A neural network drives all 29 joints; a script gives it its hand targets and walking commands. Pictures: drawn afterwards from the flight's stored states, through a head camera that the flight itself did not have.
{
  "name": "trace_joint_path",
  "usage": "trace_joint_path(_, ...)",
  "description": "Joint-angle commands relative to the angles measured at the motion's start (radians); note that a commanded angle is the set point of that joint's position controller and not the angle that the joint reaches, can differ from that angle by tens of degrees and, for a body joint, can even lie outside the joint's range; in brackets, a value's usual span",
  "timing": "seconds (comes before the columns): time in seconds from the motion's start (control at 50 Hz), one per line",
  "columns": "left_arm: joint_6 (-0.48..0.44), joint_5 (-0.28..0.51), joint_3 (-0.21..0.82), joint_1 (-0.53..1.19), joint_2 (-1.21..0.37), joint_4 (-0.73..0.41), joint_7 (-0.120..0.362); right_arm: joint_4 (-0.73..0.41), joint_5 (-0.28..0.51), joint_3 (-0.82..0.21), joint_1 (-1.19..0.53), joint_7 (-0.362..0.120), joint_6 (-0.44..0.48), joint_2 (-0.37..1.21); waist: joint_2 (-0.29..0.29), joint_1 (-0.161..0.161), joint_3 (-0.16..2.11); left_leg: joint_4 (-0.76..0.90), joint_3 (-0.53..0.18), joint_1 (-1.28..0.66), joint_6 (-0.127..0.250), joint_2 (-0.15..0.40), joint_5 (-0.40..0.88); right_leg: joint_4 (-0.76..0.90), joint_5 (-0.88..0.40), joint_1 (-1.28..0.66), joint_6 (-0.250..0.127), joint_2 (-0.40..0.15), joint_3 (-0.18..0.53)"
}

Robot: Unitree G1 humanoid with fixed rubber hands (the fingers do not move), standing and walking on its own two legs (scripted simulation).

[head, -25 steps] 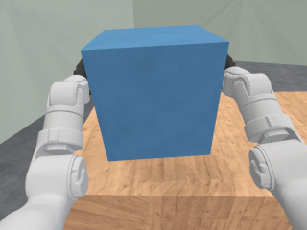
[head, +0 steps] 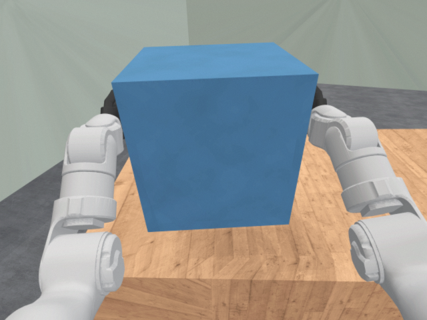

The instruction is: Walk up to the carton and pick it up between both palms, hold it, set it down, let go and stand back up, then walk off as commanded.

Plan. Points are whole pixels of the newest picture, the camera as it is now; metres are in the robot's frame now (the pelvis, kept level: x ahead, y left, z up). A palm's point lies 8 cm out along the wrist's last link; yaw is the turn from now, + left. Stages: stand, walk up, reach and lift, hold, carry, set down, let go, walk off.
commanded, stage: hold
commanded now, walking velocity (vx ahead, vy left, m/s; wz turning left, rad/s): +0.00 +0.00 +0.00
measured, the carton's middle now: (213, 132) +0.41 -0.01 +0.25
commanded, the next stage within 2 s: none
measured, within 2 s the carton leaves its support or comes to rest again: neither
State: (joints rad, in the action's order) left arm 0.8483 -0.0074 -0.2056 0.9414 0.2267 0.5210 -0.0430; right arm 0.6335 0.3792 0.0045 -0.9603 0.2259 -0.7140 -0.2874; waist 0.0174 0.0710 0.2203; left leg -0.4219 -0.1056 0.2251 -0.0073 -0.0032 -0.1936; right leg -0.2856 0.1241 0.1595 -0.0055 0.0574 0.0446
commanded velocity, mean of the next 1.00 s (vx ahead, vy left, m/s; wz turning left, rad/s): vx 0.00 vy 0.00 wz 0.00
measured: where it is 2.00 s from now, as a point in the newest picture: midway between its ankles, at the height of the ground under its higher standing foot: outside the picture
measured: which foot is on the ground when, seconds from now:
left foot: down 0.00-1.00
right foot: down 0.00-1.00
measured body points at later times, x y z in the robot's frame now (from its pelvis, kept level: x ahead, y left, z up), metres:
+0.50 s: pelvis -0.01 +0.00 +0.00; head -0.10 +0.02 +0.44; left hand +0.38 +0.16 +0.28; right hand +0.36 -0.20 +0.29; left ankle +0.02 +0.12 -0.75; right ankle +0.02 -0.12 -0.75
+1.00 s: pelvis -0.02 -0.01 +0.00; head -0.10 +0.01 +0.44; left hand +0.39 +0.16 +0.29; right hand +0.37 -0.20 +0.30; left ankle +0.02 +0.12 -0.75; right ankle +0.02 -0.12 -0.75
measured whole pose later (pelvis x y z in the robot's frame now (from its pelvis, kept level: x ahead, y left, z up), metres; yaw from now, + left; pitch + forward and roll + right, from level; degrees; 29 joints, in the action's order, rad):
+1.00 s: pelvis -0.02 -0.01 +0.00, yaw +0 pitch +1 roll -2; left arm 0.79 0.02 -0.17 1.05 0.26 0.70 -0.04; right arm 0.78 0.33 0.00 -1.07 0.19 -0.70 -0.30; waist 0.01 0.07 0.25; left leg -0.42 -0.10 0.28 -0.02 0.00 -0.17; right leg -0.32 0.11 0.23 -0.02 0.07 0.05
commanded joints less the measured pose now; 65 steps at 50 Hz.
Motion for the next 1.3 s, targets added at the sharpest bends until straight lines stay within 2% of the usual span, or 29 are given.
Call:
trace_joint_path(0.0,-0.081,0.171,0.301,0.825,-0.701,-0.294,0.163,-0.432,0.225,-0.220,-1.018,-0.174,0.048,0.613,0.037,0.022,0.417,0.046,0.027,-0.133,-0.037,-0.017,0.280,0.005,-0.233,-0.204,0.008,0.019,0.009)
trace_joint_path(0.04,-0.081,0.187,0.323,0.859,-0.707,-0.316,0.162,-0.434,0.217,-0.212,-1.022,-0.180,0.050,0.615,0.044,0.038,0.425,0.048,0.026,-0.144,-0.045,-0.014,0.279,0.002,-0.229,-0.192,0.006,0.020,0.009)
trace_joint_path(0.08,-0.072,0.162,0.304,0.842,-0.699,-0.271,0.165,-0.370,0.221,-0.208,-0.995,-0.181,0.040,0.610,0.060,0.022,0.379,0.050,0.030,-0.133,-0.048,-0.010,0.257,0.012,-0.192,-0.173,-0.001,0.015,0.015)
trace_joint_path(0.16,-0.069,0.153,0.312,0.852,-0.712,-0.360,0.155,-0.375,0.246,-0.227,-0.984,-0.198,0.041,0.610,0.081,-0.002,0.429,0.038,0.017,-0.176,-0.066,0.001,0.352,-0.004,-0.226,-0.189,-0.009,0.031,0.009)
trace_joint_path(0.18,-0.067,0.169,0.331,0.855,-0.714,-0.370,0.154,-0.344,0.237,-0.208,-0.953,-0.196,0.035,0.591,0.103,0.029,0.407,0.033,0.013,-0.187,-0.078,0.001,0.366,-0.005,-0.242,-0.177,-0.009,0.028,0.014)
trace_joint_path(0.2,-0.067,0.166,0.334,0.873,-0.726,-0.387,0.149,-0.382,0.248,-0.229,-1.000,-0.203,0.044,0.607,0.090,0.010,0.444,0.032,0.014,-0.204,-0.076,0.004,0.380,-0.004,-0.232,-0.183,-0.006,0.037,0.004)
trace_joint_path(0.28,-0.067,0.171,0.331,0.867,-0.710,-0.370,0.145,-0.397,0.230,-0.215,-1.007,-0.209,0.048,0.612,0.057,0.020,0.442,0.038,0.023,-0.174,-0.063,-0.005,0.328,0.002,-0.235,-0.184,0.001,0.027,0.006)
trace_joint_path(0.34,-0.068,0.123,0.259,0.883,-0.685,-0.266,0.149,-0.311,0.211,-0.219,-1.054,-0.220,0.047,0.654,0.011,-0.028,0.335,0.085,0.036,-0.061,-0.018,-0.015,0.150,0.013,-0.129,-0.187,0.000,0.013,0.009)
trace_joint_path(0.44,-0.082,0.142,0.258,0.922,-0.682,-0.274,0.155,-0.310,0.206,-0.217,-1.072,-0.227,0.057,0.664,0.009,-0.024,0.412,0.097,0.036,-0.058,-0.010,-0.005,0.126,-0.001,-0.135,-0.214,-0.001,0.016,0.011)
trace_joint_path(0.48,-0.096,0.173,0.304,0.966,-0.708,-0.255,0.150,-0.287,0.202,-0.199,-1.093,-0.227,0.068,0.667,0.044,0.002,0.415,0.092,0.038,-0.065,-0.022,-0.010,0.102,0.007,-0.113,-0.163,-0.005,0.013,0.015)
trace_joint_path(0.54,-0.107,0.176,0.289,0.969,-0.715,-0.220,0.142,-0.292,0.185,-0.200,-1.131,-0.233,0.082,0.675,0.019,-0.015,0.434,0.094,0.041,-0.041,-0.013,-0.007,0.089,0.002,-0.102,-0.165,-0.002,0.018,0.006)
trace_joint_path(0.58,-0.120,0.206,0.301,0.978,-0.723,-0.179,0.151,-0.296,0.150,-0.159,-1.122,-0.222,0.086,0.673,0.002,0.041,0.423,0.090,0.040,-0.005,-0.010,-0.012,0.041,0.006,-0.077,-0.183,0.001,0.002,0.026)
trace_joint_path(0.62,-0.121,0.171,0.266,0.967,-0.708,-0.147,0.152,-0.242,0.156,-0.165,-1.114,-0.223,0.084,0.680,0.014,0.011,0.396,0.101,0.048,0.011,-0.002,-0.015,0.014,0.010,-0.042,-0.176,0.000,-0.001,0.029)
trace_joint_path(0.68,-0.127,0.147,0.205,0.946,-0.654,-0.025,0.173,-0.168,0.116,-0.134,-1.111,-0.214,0.074,0.651,-0.012,0.023,0.299,0.111,0.049,0.051,0.017,-0.020,-0.049,0.025,0.043,-0.154,0.008,-0.014,0.042)
trace_joint_path(0.7,-0.125,0.121,0.171,0.937,-0.643,0.011,0.176,-0.169,0.122,-0.151,-1.145,-0.219,0.081,0.664,-0.033,-0.004,0.312,0.119,0.047,0.072,0.029,-0.017,-0.066,0.020,0.070,-0.174,0.007,-0.004,0.037)
trace_joint_path(0.72,-0.135,0.139,0.184,0.966,-0.641,0.010,0.179,-0.151,0.103,-0.127,-1.136,-0.216,0.079,0.661,-0.028,0.020,0.319,0.119,0.044,0.080,0.033,-0.020,-0.084,0.019,0.076,-0.168,0.008,-0.014,0.041)
trace_joint_path(0.74,-0.131,0.120,0.162,0.937,-0.632,0.032,0.183,-0.154,0.114,-0.136,-1.155,-0.218,0.081,0.653,-0.021,-0.005,0.314,0.126,0.045,0.080,0.035,-0.017,-0.073,0.016,0.061,-0.174,0.003,-0.007,0.043)
trace_joint_path(0.78,-0.141,0.144,0.189,0.983,-0.643,0.024,0.189,-0.127,0.107,-0.123,-1.149,-0.216,0.086,0.655,0.003,0.016,0.339,0.123,0.037,0.101,0.028,-0.011,-0.080,0.004,0.058,-0.186,-0.001,-0.008,0.047)
trace_joint_path(0.82,-0.161,0.172,0.210,1.042,-0.669,-0.036,0.175,-0.173,0.140,-0.151,-1.197,-0.219,0.100,0.685,0.018,-0.001,0.425,0.116,0.036,0.062,0.022,-0.019,-0.044,0.001,0.026,-0.189,0.003,-0.004,0.038)
trace_joint_path(0.88,-0.178,0.247,0.303,1.059,-0.716,-0.174,0.154,-0.295,0.181,-0.192,-1.202,-0.211,0.119,0.707,0.042,0.006,0.550,0.067,0.038,-0.042,-0.009,-0.021,0.123,-0.009,-0.126,-0.187,0.006,0.003,0.024)
trace_joint_path(0.9,-0.176,0.249,0.290,1.048,-0.720,-0.187,0.152,-0.340,0.198,-0.215,-1.216,-0.209,0.120,0.723,0.022,-0.012,0.583,0.051,0.041,-0.062,-0.002,-0.025,0.169,-0.008,-0.157,-0.197,0.013,0.002,0.021)
trace_joint_path(0.92,-0.175,0.250,0.296,1.074,-0.710,-0.170,0.150,-0.322,0.186,-0.201,-1.205,-0.205,0.113,0.710,0.028,0.014,0.561,0.047,0.044,-0.072,-0.006,-0.031,0.150,0.000,-0.140,-0.181,0.016,-0.002,0.019)
trace_joint_path(1.02,-0.141,0.146,0.213,0.930,-0.669,-0.081,0.165,-0.168,0.166,-0.160,-1.047,-0.195,0.076,0.664,0.022,0.015,0.357,0.084,0.045,-0.040,0.001,-0.026,0.083,0.017,-0.092,-0.158,0.013,-0.013,0.024)
trace_joint_path(1.06,-0.131,0.144,0.208,0.890,-0.678,-0.135,0.170,-0.216,0.183,-0.188,-1.040,-0.194,0.075,0.660,0.009,-0.003,0.388,0.087,0.041,-0.061,0.002,-0.021,0.150,0.013,-0.154,-0.208,0.010,-0.002,0.018)
trace_joint_path(1.16,-0.120,0.202,0.290,0.898,-0.691,-0.243,0.173,-0.403,0.250,-0.242,-1.069,-0.175,0.084,0.664,0.005,0.020,0.531,0.025,0.040,-0.130,-0.014,-0.033,0.323,-0.011,-0.355,-0.260,0.027,0.011,0.023)
trace_joint_path(1.2,-0.124,0.215,0.308,0.924,-0.715,-0.323,0.166,-0.481,0.260,-0.261,-1.111,-0.171,0.086,0.684,0.008,0.009,0.570,0.017,0.036,-0.152,-0.023,-0.040,0.356,-0.018,-0.367,-0.269,0.030,0.016,0.009)
trace_joint_path(1.22,-0.123,0.230,0.317,0.934,-0.705,-0.324,0.163,-0.434,0.253,-0.241,-1.063,-0.168,0.073,0.670,0.020,0.033,0.524,0.018,0.033,-0.147,-0.028,-0.037,0.319,-0.014,-0.344,-0.234,0.029,0.013,0.013)
trace_joint_path(1.26,-0.116,0.228,0.325,0.922,-0.697,-0.359,0.161,-0.450,0.255,-0.248,-1.039,-0.168,0.066,0.680,0.013,0.031,0.526,0.016,0.034,-0.168,-0.032,-0.034,0.353,-0.013,-0.352,-0.217,0.027,0.019,0.010)
trace_joint_path(1.28,-0.109,0.217,0.326,0.916,-0.710,-0.379,0.156,-0.432,0.266,-0.242,-1.013,-0.168,0.060,0.669,0.052,0.032,0.502,0.017,0.029,-0.178,-0.046,-0.030,0.366,-0.012,-0.337,-0.212,0.020,0.019,0.008)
